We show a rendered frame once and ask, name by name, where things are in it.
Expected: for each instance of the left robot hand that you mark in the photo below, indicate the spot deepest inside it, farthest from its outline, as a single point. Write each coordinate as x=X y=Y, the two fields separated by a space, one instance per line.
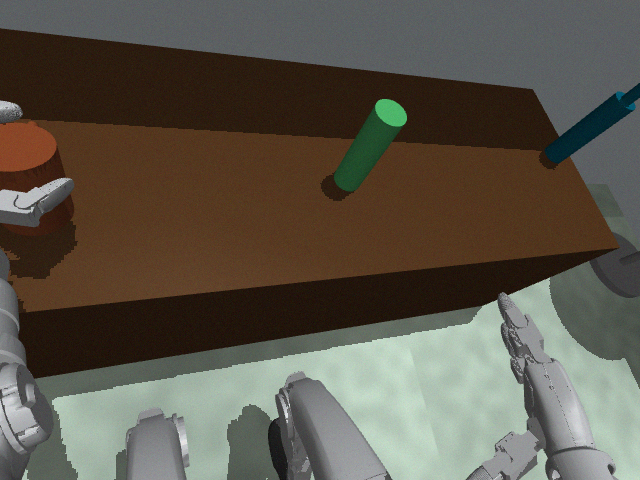
x=20 y=208

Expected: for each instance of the right robot arm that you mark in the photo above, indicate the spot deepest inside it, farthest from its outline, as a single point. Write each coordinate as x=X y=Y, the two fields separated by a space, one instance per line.
x=580 y=463

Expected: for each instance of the floor lamp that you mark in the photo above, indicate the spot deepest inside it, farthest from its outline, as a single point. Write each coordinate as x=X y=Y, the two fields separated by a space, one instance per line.
x=619 y=270

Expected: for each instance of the right robot foot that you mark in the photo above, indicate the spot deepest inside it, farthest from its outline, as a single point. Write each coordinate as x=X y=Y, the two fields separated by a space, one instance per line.
x=276 y=450

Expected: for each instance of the left robot arm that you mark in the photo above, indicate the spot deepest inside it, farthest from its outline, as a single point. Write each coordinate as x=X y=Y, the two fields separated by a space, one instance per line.
x=26 y=418

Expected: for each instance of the right robot hand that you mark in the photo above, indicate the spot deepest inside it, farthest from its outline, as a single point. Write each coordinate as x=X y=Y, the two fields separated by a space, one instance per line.
x=557 y=419

